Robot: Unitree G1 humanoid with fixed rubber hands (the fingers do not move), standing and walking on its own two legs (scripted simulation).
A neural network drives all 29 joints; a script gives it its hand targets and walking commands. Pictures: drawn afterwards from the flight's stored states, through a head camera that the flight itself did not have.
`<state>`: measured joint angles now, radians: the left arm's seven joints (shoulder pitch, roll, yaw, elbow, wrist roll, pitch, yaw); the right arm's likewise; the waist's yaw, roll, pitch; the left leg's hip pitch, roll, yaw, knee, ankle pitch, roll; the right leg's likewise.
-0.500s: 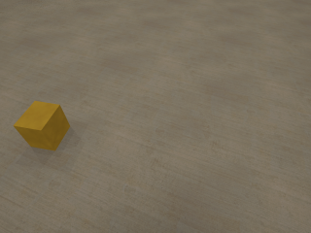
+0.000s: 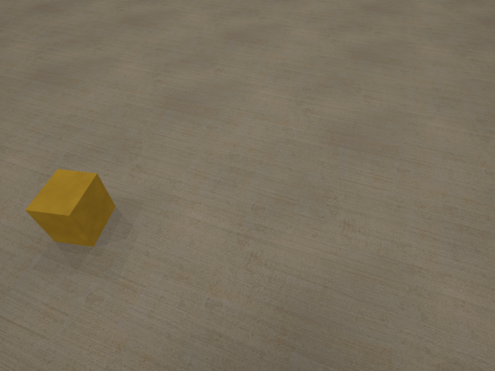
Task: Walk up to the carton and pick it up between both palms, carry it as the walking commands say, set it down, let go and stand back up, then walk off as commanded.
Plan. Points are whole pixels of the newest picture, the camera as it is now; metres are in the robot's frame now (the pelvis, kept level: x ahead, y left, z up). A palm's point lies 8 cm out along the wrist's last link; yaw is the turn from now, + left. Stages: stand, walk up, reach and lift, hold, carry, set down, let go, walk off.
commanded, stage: stand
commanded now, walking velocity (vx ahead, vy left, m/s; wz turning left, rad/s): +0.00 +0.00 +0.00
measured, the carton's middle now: (75, 208) +0.86 +0.85 -0.65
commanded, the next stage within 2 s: none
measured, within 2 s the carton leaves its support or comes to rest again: neither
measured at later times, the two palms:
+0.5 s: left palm out of the picture -0.01 +0.22 -0.15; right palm out of the picture -0.03 -0.21 -0.15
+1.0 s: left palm out of the picture -0.01 +0.23 -0.15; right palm out of the picture -0.03 -0.21 -0.14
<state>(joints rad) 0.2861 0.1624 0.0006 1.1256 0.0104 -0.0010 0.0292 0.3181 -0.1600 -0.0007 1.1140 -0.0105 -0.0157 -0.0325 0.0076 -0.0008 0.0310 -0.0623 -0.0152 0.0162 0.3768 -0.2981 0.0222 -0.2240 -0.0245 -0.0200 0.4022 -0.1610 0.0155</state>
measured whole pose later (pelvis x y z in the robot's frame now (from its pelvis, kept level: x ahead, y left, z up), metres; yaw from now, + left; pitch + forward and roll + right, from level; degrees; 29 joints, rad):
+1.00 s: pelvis +0.01 +0.00 +0.00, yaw +0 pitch -1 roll +0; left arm 0.29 0.16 0.00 1.15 0.01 0.00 0.04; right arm 0.37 -0.14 0.00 1.11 -0.02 -0.02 -0.05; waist 0.00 0.00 0.04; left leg -0.05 -0.02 0.02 0.39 -0.32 0.03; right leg -0.22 -0.03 -0.01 0.43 -0.19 0.02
